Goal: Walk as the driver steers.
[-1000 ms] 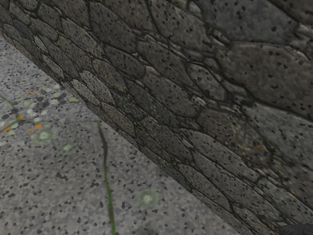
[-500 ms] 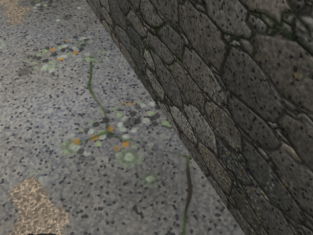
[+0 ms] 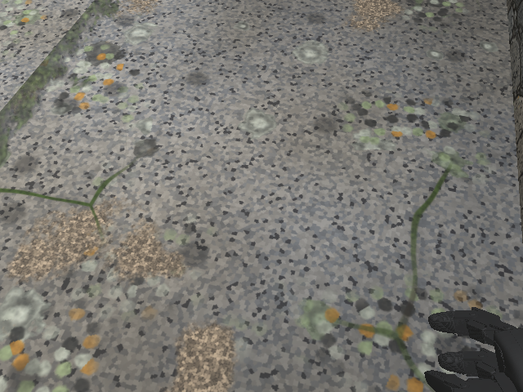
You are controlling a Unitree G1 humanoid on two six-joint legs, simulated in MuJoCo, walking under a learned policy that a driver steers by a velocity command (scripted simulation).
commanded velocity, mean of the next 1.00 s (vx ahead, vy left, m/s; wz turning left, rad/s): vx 0.51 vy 0.00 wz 0.56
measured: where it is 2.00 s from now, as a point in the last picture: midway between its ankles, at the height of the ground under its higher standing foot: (167, 234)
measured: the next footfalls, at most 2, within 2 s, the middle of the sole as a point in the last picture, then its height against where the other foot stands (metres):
left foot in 0.02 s outside the picture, level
right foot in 0.42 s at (324, 289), level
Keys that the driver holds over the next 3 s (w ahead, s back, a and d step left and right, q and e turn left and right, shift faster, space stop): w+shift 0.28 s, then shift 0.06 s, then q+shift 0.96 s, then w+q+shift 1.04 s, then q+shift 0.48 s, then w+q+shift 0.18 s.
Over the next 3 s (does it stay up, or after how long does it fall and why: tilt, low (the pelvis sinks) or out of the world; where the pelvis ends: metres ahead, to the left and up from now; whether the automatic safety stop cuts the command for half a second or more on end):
stays up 0.57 1.18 -0.02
